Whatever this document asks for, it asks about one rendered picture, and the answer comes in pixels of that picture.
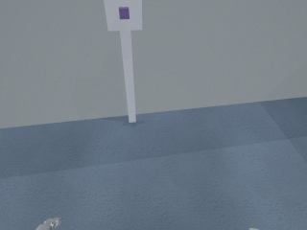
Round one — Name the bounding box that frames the button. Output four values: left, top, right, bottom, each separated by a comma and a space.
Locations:
119, 7, 130, 19

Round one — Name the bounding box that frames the robot left hand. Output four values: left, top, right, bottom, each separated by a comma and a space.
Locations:
36, 218, 62, 230

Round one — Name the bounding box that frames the panel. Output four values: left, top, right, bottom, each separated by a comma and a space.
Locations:
104, 0, 143, 123

